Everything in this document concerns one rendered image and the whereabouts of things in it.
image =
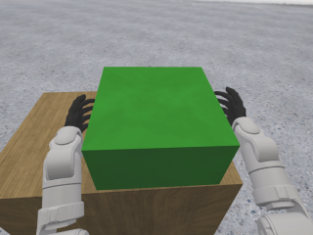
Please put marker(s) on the robot right upper arm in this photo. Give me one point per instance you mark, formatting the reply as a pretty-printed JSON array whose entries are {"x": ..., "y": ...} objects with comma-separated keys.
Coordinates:
[{"x": 284, "y": 223}]

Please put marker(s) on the pedestal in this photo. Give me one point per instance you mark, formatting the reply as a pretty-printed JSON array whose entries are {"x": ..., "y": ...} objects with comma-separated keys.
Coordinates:
[{"x": 174, "y": 210}]

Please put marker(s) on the robot left hand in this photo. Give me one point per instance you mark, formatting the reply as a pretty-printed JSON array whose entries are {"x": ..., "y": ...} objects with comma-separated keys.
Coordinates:
[{"x": 75, "y": 116}]

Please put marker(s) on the carton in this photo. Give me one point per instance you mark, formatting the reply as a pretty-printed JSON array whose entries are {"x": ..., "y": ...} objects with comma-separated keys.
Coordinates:
[{"x": 153, "y": 127}]

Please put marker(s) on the left robot forearm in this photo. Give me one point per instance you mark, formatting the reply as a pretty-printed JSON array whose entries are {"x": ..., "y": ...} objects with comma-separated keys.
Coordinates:
[{"x": 62, "y": 176}]

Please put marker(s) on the right robot forearm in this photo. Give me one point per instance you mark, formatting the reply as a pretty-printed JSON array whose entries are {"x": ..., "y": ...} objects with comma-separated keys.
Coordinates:
[{"x": 272, "y": 187}]

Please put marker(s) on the robot right hand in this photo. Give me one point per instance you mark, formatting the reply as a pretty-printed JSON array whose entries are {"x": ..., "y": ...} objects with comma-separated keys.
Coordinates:
[{"x": 234, "y": 104}]

